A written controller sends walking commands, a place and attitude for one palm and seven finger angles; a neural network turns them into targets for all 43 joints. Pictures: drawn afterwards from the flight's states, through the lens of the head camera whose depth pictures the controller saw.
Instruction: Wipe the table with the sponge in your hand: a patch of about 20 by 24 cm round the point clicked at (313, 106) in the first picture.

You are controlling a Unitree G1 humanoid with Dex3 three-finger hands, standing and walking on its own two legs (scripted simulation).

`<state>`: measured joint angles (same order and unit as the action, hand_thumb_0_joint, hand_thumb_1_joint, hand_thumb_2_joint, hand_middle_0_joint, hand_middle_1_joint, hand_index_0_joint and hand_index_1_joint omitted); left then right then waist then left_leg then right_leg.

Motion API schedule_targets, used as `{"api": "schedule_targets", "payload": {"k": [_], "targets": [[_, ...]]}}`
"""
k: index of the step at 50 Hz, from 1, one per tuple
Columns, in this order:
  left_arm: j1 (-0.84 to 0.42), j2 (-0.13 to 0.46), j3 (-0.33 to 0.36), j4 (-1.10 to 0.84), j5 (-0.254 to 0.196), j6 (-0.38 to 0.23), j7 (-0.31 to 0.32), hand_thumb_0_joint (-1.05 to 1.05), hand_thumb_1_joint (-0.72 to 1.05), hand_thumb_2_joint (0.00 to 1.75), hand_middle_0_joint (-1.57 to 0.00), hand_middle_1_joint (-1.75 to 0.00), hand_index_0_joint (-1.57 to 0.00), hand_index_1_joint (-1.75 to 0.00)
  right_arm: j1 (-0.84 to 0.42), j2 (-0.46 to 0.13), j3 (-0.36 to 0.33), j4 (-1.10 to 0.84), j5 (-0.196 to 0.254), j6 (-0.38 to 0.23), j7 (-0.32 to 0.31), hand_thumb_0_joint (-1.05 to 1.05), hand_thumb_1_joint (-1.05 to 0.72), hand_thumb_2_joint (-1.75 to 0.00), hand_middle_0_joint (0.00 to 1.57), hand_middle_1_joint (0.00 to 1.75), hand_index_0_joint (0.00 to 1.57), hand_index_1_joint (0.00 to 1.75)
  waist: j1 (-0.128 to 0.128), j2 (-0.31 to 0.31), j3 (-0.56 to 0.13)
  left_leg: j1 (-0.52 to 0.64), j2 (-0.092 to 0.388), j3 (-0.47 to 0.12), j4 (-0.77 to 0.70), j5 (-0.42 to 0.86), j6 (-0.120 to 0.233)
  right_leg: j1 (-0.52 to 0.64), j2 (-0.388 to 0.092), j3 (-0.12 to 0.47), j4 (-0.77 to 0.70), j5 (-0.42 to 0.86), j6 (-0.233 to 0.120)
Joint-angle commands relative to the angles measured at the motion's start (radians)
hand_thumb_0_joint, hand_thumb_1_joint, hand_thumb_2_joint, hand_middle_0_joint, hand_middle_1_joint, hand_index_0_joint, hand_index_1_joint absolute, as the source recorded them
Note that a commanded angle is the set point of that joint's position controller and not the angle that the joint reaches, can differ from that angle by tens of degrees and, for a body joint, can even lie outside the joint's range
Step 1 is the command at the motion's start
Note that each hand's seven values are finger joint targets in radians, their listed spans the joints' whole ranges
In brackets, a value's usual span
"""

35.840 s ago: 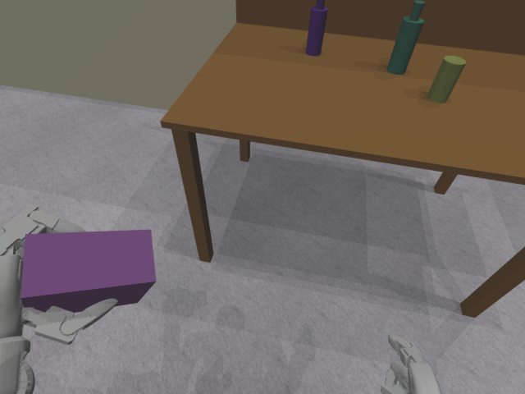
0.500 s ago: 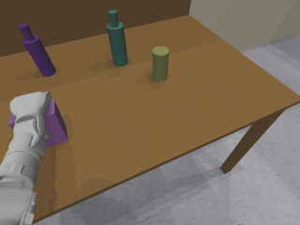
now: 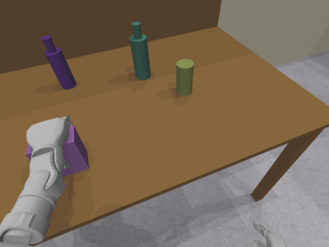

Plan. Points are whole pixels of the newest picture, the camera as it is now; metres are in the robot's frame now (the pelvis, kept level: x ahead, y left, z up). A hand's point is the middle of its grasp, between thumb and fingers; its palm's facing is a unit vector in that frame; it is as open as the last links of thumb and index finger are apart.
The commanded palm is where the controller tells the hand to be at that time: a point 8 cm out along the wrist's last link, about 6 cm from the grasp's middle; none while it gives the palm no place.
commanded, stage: wipe back along the middle lane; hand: left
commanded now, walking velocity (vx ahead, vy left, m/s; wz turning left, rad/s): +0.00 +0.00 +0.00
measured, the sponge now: (63, 158) +0.33 +0.32 +0.01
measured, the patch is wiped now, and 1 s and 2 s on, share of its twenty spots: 0.55 0.65 0.70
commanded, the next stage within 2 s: slide across to the third lane in 0.50 s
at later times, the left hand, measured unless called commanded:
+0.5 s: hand (59, 164) +0.28 +0.29 +0.06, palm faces +0.00 -0.05 -1.00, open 10.4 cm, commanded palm +0.24 +0.27 +0.09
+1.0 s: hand (70, 166) +0.28 +0.26 +0.06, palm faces -0.01 -0.06 -1.00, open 10.4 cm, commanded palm +0.25 +0.23 +0.11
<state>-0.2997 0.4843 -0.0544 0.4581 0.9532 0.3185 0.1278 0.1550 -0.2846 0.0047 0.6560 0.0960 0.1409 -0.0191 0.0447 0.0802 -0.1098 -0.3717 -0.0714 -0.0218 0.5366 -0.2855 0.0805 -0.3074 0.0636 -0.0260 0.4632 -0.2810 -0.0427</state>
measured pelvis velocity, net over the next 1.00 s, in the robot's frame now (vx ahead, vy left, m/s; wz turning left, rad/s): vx -0.02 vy -0.01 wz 0.00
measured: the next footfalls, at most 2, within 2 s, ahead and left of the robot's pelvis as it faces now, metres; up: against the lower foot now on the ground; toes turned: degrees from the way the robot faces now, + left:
none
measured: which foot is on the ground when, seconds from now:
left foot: down 0.00-1.00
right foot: down 0.00-1.00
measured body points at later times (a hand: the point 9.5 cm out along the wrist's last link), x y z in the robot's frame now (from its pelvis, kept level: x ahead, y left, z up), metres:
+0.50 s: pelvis -0.01 -0.01 +0.00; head -0.02 -0.04 +0.45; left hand +0.28 +0.29 +0.11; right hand +0.18 -0.24 -0.10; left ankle -0.02 +0.06 -0.73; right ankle -0.03 -0.10 -0.73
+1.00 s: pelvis -0.02 -0.01 +0.00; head -0.03 -0.05 +0.45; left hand +0.27 +0.26 +0.12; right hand +0.19 -0.24 -0.10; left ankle -0.02 +0.06 -0.73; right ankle -0.03 -0.10 -0.73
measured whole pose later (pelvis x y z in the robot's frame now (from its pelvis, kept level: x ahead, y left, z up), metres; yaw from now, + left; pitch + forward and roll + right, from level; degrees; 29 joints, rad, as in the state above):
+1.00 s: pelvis -0.02 -0.01 +0.00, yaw +0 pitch +2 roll -1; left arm -0.17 0.40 -0.17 0.25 0.96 0.44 0.11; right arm 0.09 -0.27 0.01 0.68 0.09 0.08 -0.05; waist 0.08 0.09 -0.07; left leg -0.30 -0.07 -0.02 0.53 -0.26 0.06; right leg -0.25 0.07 -0.03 0.49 -0.28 -0.06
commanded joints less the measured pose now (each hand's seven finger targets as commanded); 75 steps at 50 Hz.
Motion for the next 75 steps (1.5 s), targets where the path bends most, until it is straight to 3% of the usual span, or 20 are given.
{"api": "schedule_targets", "payload": {"k": [1,10,13,17,18,20,23,25,28,29,33,39,50,53,54,58,65,70,73,75], "targets": [[-0.065,0.101,0.005,-0.079,-0.012,0.028,-0.035,0.00,0.10,1.30,-1.20,-1.60,-1.20,-1.60,-0.100,-0.133,-0.040,-0.139,-0.005,-0.041,-0.015,0.00,-0.90,-0.90,0.20,0.30,0.20,0.30,-0.008,-0.116,-0.160,0.141,0.050,-0.061,-0.039,0.369,-0.049,0.062,-0.018,0.021,-0.026,0.329,-0.023],[0.062,0.041,-0.024,-0.203,-0.022,0.050,-0.032,0.00,0.10,1.30,-1.20,-1.60,-1.20,-1.60,-0.148,-0.118,-0.036,-0.157,-0.007,-0.056,-0.006,0.00,-0.90,-0.90,0.20,0.30,0.20,0.30,0.004,-0.101,-0.144,0.149,0.054,-0.065,-0.040,0.361,-0.051,0.066,-0.017,0.023,-0.019,0.322,-0.024],[0.074,0.105,0.035,-0.215,-0.025,0.069,-0.025,0.00,0.10,1.30,-1.20,-1.60,-1.20,-1.60,-0.172,-0.125,-0.032,-0.154,-0.009,-0.053,-0.013,0.00,-0.90,-0.90,0.20,0.30,0.20,0.30,0.018,-0.114,-0.119,0.122,0.048,-0.060,-0.053,0.307,-0.047,0.079,-0.014,0.044,-0.026,0.299,-0.029],[0.080,0.045,-0.021,-0.246,-0.031,0.091,-0.029,0.00,0.10,1.30,-1.20,-1.60,-1.20,-1.60,-0.185,-0.114,-0.028,-0.158,-0.006,-0.056,-0.018,0.00,-0.90,-0.90,0.20,0.30,0.20,0.30,0.009,-0.111,-0.102,0.128,0.045,-0.052,-0.062,0.268,-0.041,0.074,-0.017,0.037,-0.034,0.269,-0.023],[0.084,0.103,0.027,-0.254,-0.032,0.098,-0.028,0.00,0.10,1.30,-1.20,-1.60,-1.20,-1.60,-0.197,-0.120,-0.025,-0.159,-0.007,-0.055,-0.021,0.00,-0.90,-0.90,0.20,0.30,0.20,0.30,0.020,-0.098,-0.093,0.118,0.045,-0.055,-0.070,0.242,-0.039,0.080,-0.015,0.052,-0.039,0.248,-0.029],[0.067,0.048,-0.026,-0.249,-0.026,0.106,-0.034,0.00,0.10,1.30,-1.20,-1.60,-1.20,-1.60,-0.198,-0.113,-0.022,-0.159,-0.004,-0.056,-0.024,0.00,-0.90,-0.90,0.20,0.30,0.20,0.30,0.008,-0.110,-0.086,0.120,0.045,-0.054,-0.071,0.234,-0.040,0.070,-0.016,0.036,-0.036,0.231,-0.025],[0.111,0.095,0.022,-0.258,-0.024,0.103,-0.035,0.00,0.10,1.30,-1.20,-1.60,-1.20,-1.60,-0.208,-0.116,-0.022,-0.159,-0.008,-0.060,-0.027,0.00,-0.90,-0.90,0.20,0.30,0.20,0.30,0.026,-0.099,-0.099,0.121,0.042,-0.055,-0.072,0.221,-0.036,0.084,-0.014,0.055,-0.039,0.220,-0.030],[0.132,0.030,-0.026,-0.278,-0.030,0.094,-0.042,0.00,0.10,1.30,-1.20,-1.60,-1.20,-1.60,-0.202,-0.107,-0.023,-0.165,-0.007,-0.067,-0.022,0.00,-0.90,-0.90,0.20,0.30,0.20,0.30,0.017,-0.113,-0.106,0.130,0.041,-0.050,-0.061,0.244,-0.034,0.092,-0.017,0.044,-0.033,0.259,-0.026],[0.205,0.099,0.046,-0.306,-0.041,0.087,-0.037,0.00,0.10,1.30,-1.20,-1.60,-1.20,-1.60,-0.223,-0.113,-0.021,-0.165,-0.011,-0.069,-0.022,0.00,-0.90,-0.90,0.20,0.30,0.20,0.30,0.038,-0.109,-0.110,0.109,0.035,-0.046,-0.064,0.235,-0.033,0.126,-0.018,0.076,-0.033,0.281,-0.028],[0.189,0.043,-0.006,-0.326,-0.044,0.089,-0.039,0.00,0.10,1.30,-1.20,-1.60,-1.20,-1.60,-0.223,-0.105,-0.020,-0.171,-0.010,-0.069,-0.021,0.00,-0.90,-0.90,0.20,0.30,0.20,0.30,0.025,-0.108,-0.098,0.110,0.035,-0.039,-0.064,0.235,-0.032,0.123,-0.021,0.061,-0.032,0.284,-0.023],[0.115,0.110,0.038,-0.346,-0.038,0.101,-0.033,0.00,0.10,1.30,-1.20,-1.60,-1.20,-1.60,-0.234,-0.114,-0.022,-0.161,-0.013,-0.072,-0.035,0.00,-0.90,-0.90,0.20,0.30,0.20,0.30,0.023,-0.111,-0.080,0.111,0.032,-0.041,-0.070,0.200,-0.027,0.103,-0.018,0.088,-0.049,0.250,-0.025],[-0.007,0.041,-0.048,-0.386,-0.021,0.093,-0.039,0.00,0.10,1.30,-1.20,-1.60,-1.20,-1.60,-0.229,-0.098,-0.024,-0.164,-0.012,-0.095,-0.045,0.00,-0.90,-0.90,0.20,0.30,0.20,0.30,0.008,-0.056,-0.125,0.171,0.035,-0.053,-0.069,0.217,-0.024,0.089,-0.017,0.060,-0.045,0.217,-0.028],[-0.128,-0.052,-0.131,-0.334,-0.011,0.104,-0.012,0.00,0.10,1.30,-1.20,-1.60,-1.20,-1.60,-0.235,-0.093,-0.022,-0.145,-0.011,-0.108,-0.040,0.00,-0.90,-0.90,0.20,0.30,0.20,0.30,-0.003,-0.113,-0.144,0.190,0.039,-0.055,-0.065,0.226,-0.032,0.069,-0.018,0.053,-0.036,0.240,-0.027],[-0.107,0.016,-0.063,-0.318,-0.012,0.140,-0.001,0.00,0.10,1.30,-1.20,-1.60,-1.20,-1.60,-0.256,-0.100,-0.017,-0.142,-0.014,-0.091,-0.038,0.00,-0.90,-0.90,0.20,0.30,0.20,0.30,0.014,-0.128,-0.146,0.162,0.033,-0.045,-0.068,0.233,-0.035,0.106,-0.017,0.080,-0.036,0.277,-0.031],[-0.137,-0.035,-0.114,-0.324,-0.012,0.150,-0.003,0.00,0.10,1.30,-1.20,-1.60,-1.20,-1.60,-0.256,-0.092,-0.015,-0.147,-0.011,-0.089,-0.038,0.00,-0.90,-0.90,0.20,0.30,0.20,0.30,0.003,-0.120,-0.143,0.163,0.034,-0.040,-0.070,0.226,-0.033,0.104,-0.023,0.061,-0.035,0.266,-0.024],[-0.195,-0.002,-0.095,-0.276,-0.008,0.183,-0.006,0.00,0.10,1.30,-1.20,-1.60,-1.20,-1.60,-0.267,-0.095,-0.007,-0.142,-0.007,-0.077,-0.042,0.00,-0.90,-0.90,0.20,0.30,0.20,0.30,0.003,-0.110,-0.117,0.152,0.032,-0.040,-0.077,0.196,-0.032,0.088,-0.019,0.077,-0.046,0.233,-0.029],[-0.253,-0.145,-0.226,-0.256,-0.008,0.162,-0.021,0.00,0.10,1.30,-1.20,-1.60,-1.20,-1.60,-0.248,-0.083,-0.012,-0.152,-0.002,-0.083,-0.034,0.00,-0.90,-0.90,0.20,0.30,0.20,0.30,-0.017,-0.094,-0.164,0.182,0.032,-0.038,-0.052,0.216,-0.028,0.070,-0.023,0.056,-0.029,0.255,-0.026],[-0.255,-0.097,-0.173,-0.224,-0.010,0.175,0.003,0.00,0.10,1.30,-1.20,-1.60,-1.20,-1.60,-0.253,-0.088,-0.014,-0.148,-0.001,-0.070,-0.030,0.00,-0.90,-0.90,0.20,0.30,0.20,0.30,-0.006,-0.141,-0.158,0.148,0.031,-0.029,-0.057,0.201,-0.031,0.093,-0.026,0.065,-0.030,0.261,-0.023],[-0.252,0.028,-0.061,-0.144,-0.003,0.211,0.018,0.00,0.10,1.30,-1.20,-1.60,-1.20,-1.60,-0.256,-0.104,-0.010,-0.129,-0.002,-0.049,-0.039,0.00,-0.90,-0.90,0.20,0.30,0.20,0.30,0.009,-0.152,-0.128,0.106,0.027,-0.021,-0.071,0.182,-0.033,0.111,-0.025,0.095,-0.041,0.270,-0.027],[-0.331,-0.055,-0.149,-0.147,0.003,0.217,0.013,0.00,0.10,1.30,-1.20,-1.60,-1.20,-1.60,-0.253,-0.093,-0.008,-0.134,0.005,-0.048,-0.043,0.00,-0.90,-0.90,0.20,0.30,0.20,0.30,-0.016,-0.136,-0.130,0.115,0.024,-0.013,-0.066,0.178,-0.030,0.098,-0.029,0.078,-0.040,0.258,-0.021]]}}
